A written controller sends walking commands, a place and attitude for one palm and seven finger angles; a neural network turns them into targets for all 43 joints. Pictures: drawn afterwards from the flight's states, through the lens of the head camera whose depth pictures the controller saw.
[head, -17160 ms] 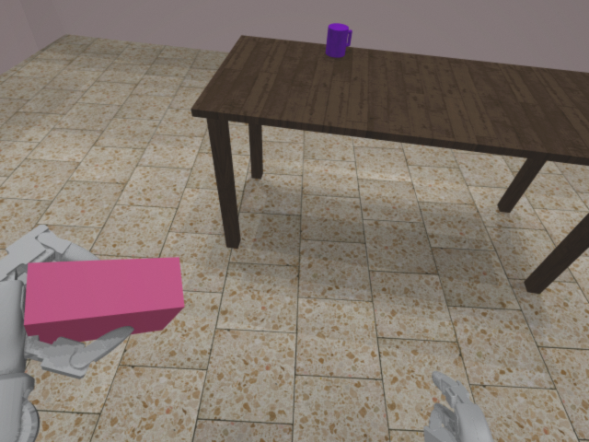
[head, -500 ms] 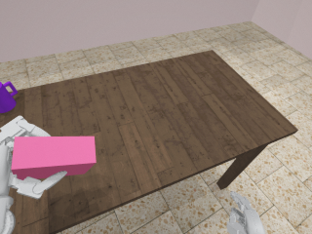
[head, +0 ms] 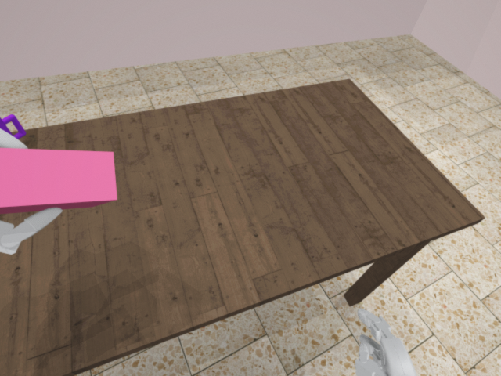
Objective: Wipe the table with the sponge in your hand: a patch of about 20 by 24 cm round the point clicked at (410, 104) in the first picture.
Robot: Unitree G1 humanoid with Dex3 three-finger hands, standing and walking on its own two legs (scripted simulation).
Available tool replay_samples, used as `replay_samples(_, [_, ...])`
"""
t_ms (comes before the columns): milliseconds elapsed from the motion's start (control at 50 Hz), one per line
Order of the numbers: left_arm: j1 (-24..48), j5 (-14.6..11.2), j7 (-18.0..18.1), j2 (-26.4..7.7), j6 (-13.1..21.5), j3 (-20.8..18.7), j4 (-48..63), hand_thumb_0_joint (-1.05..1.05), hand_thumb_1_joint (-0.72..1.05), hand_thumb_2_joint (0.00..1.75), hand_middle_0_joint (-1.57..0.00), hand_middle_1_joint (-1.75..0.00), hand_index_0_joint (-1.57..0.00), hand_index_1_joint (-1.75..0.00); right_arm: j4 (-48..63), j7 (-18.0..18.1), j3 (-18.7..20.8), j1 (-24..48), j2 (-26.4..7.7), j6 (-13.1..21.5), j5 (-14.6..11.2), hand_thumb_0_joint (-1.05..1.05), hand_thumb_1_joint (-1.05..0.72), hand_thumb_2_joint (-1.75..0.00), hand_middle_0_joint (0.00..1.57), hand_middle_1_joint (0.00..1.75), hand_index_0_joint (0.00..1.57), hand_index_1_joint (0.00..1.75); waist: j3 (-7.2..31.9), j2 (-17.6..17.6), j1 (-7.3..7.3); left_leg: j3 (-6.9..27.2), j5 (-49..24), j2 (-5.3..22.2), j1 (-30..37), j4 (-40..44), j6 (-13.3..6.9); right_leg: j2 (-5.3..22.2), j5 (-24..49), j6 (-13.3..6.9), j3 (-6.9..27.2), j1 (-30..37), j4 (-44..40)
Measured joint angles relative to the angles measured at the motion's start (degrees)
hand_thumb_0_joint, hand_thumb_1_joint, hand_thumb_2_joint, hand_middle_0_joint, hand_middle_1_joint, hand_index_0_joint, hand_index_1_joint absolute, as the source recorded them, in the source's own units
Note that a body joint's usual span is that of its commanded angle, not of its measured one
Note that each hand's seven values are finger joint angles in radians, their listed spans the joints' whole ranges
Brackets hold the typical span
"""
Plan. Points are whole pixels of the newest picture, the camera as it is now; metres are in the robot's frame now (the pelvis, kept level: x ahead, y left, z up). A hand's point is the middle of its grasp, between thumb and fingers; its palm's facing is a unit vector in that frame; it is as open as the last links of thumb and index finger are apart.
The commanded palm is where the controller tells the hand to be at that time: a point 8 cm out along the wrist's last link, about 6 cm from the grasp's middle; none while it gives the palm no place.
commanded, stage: come to a stop and stand still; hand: left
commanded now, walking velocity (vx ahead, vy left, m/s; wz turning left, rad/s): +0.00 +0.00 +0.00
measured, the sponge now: (61, 183) +0.27 +0.26 +0.19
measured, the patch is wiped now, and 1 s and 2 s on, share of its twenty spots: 0.00 0.00 0.00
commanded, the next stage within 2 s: look again from close up in 0.92 s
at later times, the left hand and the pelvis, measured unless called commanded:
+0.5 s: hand (36, 238) +0.21 +0.26 +0.18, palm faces +0.36 -0.82 -0.45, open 9.8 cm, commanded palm +0.16 +0.29 +0.18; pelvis +0.00 +0.01 +0.00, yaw +0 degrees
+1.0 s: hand (53, 267) +0.19 +0.24 +0.17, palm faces +0.34 -0.85 -0.41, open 9.8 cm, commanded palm +0.14 +0.27 +0.18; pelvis -0.03 -0.01 +0.00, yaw -1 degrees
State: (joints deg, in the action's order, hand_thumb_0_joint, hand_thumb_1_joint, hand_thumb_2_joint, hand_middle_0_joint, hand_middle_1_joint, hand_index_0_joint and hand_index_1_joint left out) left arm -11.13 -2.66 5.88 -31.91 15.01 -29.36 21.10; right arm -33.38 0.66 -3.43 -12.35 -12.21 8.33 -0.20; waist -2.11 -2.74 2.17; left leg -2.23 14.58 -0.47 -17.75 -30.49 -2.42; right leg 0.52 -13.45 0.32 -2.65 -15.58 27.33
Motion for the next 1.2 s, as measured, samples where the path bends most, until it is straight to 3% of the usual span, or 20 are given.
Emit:
replay_samples(40, [-3.4, -0.7, 0.5, 3.4, -0.1, 1.0, 2.4, 0.0, -0.45, 1.02, -0.77, -1.36, -0.76, -1.36, 0.7, -1.1, 0.5, -0.6, -0.4, 0.6, -0.1, 0.01, -0.9, -0.9, 0.21, 0.3, 0.2, 0.3, 0.3, 0.3, -0.38, -0.8, 0.3, -0.1, 0.4, 0.4, -0.4, 0.1, 0.1, 0.4, 0.8, 0.2, -0.5])
replay_samples(100, [-10.0, -0.2, -0.2, 9.0, -0.7, 6.5, 5.7, 0.0, -0.45, 1.02, -0.76, -1.36, -0.75, -1.36, 0.8, -1.8, 1.4, -0.8, -1.0, 1.1, -0.1, 0.01, -0.9, -0.9, 0.21, 0.3, 0.21, 0.3, -0.2, 0.6, -0.87, -1.8, 0.4, -0.9, 1.8, 1.6, -1.1, 0.9, -0.2, 1.2, 1.8, 0.9, -0.7])
replay_samples(140, [-13.2, 0.7, -1.3, 10.7, -1.3, 10.1, 6.4, 0.0, -0.45, 1.02, -0.77, -1.36, -0.75, -1.36, 0.6, -1.5, 1.6, -0.4, -1.0, 0.7, 0.1, 0.01, -0.9, -0.9, 0.21, 0.3, 0.2, 0.3, -0.9, 0.2, -1.23, -2.0, 0.3, -1.4, 2.4, 2.1, -1.4, 1.4, -0.5, 1.7, 2.0, 1.2, -0.5])
replay_samples(220, [-14.6, 2.0, -2.6, 7.6, -3.1, 10.9, 6.2, 0.0, -0.45, 1.02, -0.77, -1.35, -0.76, -1.35, 0.6, -0.6, 1.6, 1.2, 0.3, -1.1, 0.5, 0.01, -0.9, -0.9, 0.21, 0.3, 0.2, 0.3, -2.9, -1.8, -1.44, -1.8, 0.1, -2.1, 2.6, 2.2, -1.4, 2.0, -1.2, 1.6, 1.8, 0.9, 0.9])
replay_samples(280, [-13.9, 2.0, -2.2, 4.3, -4.7, 8.0, 7.5, 0.0, -0.45, 1.02, -0.77, -1.35, -0.76, -1.35, 1.5, -0.6, 1.5, 2.0, 1.0, -1.4, 0.8, 0.01, -0.9, -0.9, 0.21, 0.3, 0.2, 0.3, -4.2, -2.5, -1.08, -1.5, 0.0, -2.1, 2.2, 1.5, -1.3, 2.1, -1.6, 1.0, 1.5, 0.4, 2.0])
replay_samples(340, [-13.3, 1.3, -1.7, 3.2, -5.0, 5.4, 10.2, 0.0, -0.45, 1.02, -0.77, -1.35, -0.76, -1.35, 2.3, -0.9, 1.6, 2.4, 0.9, -1.0, 0.9, 0.01, -0.9, -0.9, 0.21, 0.3, 0.2, 0.3, -4.7, -1.5, -0.79, -0.7, 0.2, -1.8, 1.8, 0.5, -1.2, 1.8, -1.4, 1.2, 0.7, 0.9, 1.5])
replay_samples(500, [-14.6, -0.4, -2.0, 7.6, -3.2, 5.8, 10.8, 0.0, -0.45, 1.02, -0.77, -1.35, -0.76, -1.35, 2.0, -0.5, 1.1, 2.9, 0.8, -1.3, -0.1, 0.01, -0.9, -0.9, 0.21, 0.3, 0.2, 0.3, -1.8, 1.6, 0.09, -0.6, -1.2, -1.0, 2.8, 2.2, -0.5, 1.0, 0.7, 0.9, 0.5, 2.2, -1.2])
replay_samples(680, [-12.4, 0.2, -1.8, 12.3, -7.7, 10.3, 1.6, 0.0, -0.45, 1.02, -0.77, -1.36, -0.76, -1.35, 2.2, 1.5, 0.5, 1.2, 0.2, -1.6, -0.8, 0.01, -0.9, -0.9, 0.21, 0.3, 0.2, 0.3, -0.3, 1.8, -0.6, -0.4, -3.3, 0.5, 3.3, 3.9, 0.3, -0.5, 3.4, -0.3, 0.4, 3.1, -3.8])
replay_samples(780, [-13.4, 0.5, -1.5, 11.4, -7.1, 11.8, 5.7, 0.0, -0.45, 1.02, -0.77, -1.36, -0.76, -1.35, 2.1, 2.0, 0.9, -0.1, -0.4, -0.7, -0.8, 0.01, -0.9, -0.9, 0.21, 0.3, 0.2, 0.3, -0.5, 1.2, -1.68, 0.0, -3.8, 1.0, 2.7, 3.6, 0.7, -1.1, 4.1, -0.7, -0.1, 2.9, -4.2])
replay_samples(900, [-15.4, -0.3, -1.2, 8.6, -4.5, 9.5, 7.7, 0.0, -0.45, 1.02, -0.77, -1.35, -0.76, -1.35, 1.5, 2.4, 1.7, -1.4, -1.1, -0.4, -1.0, 0.01, -0.9, -0.9, 0.21, 0.3, 0.2, 0.3, 0.8, 2.1, -2.65, 0.1, -3.7, 1.3, 2.1, 3.2, 0.9, -1.4, 4.5, -0.9, -0.1, 2.6, -4.4])
replay_samples(1000, [-15.6, -0.7, -1.2, 9.2, -4.6, 8.6, 4.0, 0.0, -0.45, 1.02, -0.77, -1.35, -0.76, -1.35, 0.6, 2.5, 1.8, -2.3, -1.2, -0.6, -1.2, 0.01, -0.9, -0.9, 0.21, 0.3, 0.2, 0.3, 2.0, 2.9, -2.54, -0.3, -3.8, 1.2, 2.5, 3.6, 0.8, -1.3, 4.4, -0.7, 0.3, 2.6, -4.5])
replay_samples(1200, [-14.3, 0.5, -1.2, 11.9, -6.5, 12.4, 4.0, 0.0, -0.45, 1.02, -0.77, -1.36, -0.76, -1.35, 0.2, 2.5, 0.8, -1.5, 0.0, 0.4, -0.9, 0.01, -0.9, -0.9, 0.21, 0.3, 0.2, 0.3, 0.9, 1.7, -1.67, -0.2, -4.1, 0.6, 3.5, 4.3, 0.5, -0.7, 4.2, -0.5, 0.2, 3.3, -4.3])
